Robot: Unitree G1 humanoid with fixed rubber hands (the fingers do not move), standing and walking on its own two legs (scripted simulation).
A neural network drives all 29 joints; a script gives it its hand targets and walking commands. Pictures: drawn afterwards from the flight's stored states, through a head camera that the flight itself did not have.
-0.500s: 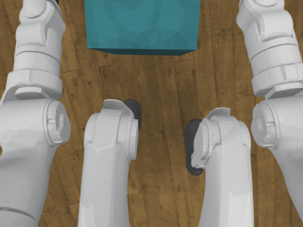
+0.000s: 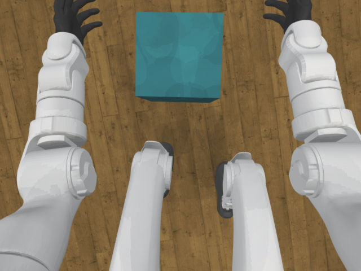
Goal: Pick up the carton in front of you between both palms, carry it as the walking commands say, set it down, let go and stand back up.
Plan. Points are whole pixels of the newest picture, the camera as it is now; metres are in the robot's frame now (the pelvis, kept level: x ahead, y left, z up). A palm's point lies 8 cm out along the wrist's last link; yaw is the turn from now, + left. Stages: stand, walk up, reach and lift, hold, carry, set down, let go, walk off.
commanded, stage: set down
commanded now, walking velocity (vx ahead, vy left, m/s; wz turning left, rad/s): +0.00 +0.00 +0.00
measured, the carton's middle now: (180, 66) +0.51 +0.09 -0.38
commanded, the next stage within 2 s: let go in 0.36 s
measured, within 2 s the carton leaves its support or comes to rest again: neither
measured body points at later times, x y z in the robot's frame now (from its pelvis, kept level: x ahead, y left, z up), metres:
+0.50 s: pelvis +0.03 +0.01 +0.14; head +0.32 +0.04 +0.48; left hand +0.49 +0.28 +0.03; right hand +0.55 -0.13 +0.03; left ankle +0.12 +0.12 -0.47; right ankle +0.07 -0.12 -0.47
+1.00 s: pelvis +0.09 +0.01 +0.24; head +0.25 +0.02 +0.66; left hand +0.34 +0.27 +0.14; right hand +0.39 -0.18 +0.14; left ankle +0.12 +0.12 -0.47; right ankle +0.07 -0.12 -0.47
